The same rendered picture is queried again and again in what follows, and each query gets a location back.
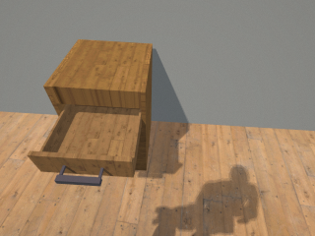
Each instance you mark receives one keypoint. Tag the handle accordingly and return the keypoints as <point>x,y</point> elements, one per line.
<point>78,180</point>

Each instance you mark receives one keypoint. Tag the drawer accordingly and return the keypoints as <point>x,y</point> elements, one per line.
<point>86,138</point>

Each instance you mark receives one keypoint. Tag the cabinet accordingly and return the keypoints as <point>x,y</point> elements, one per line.
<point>109,74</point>

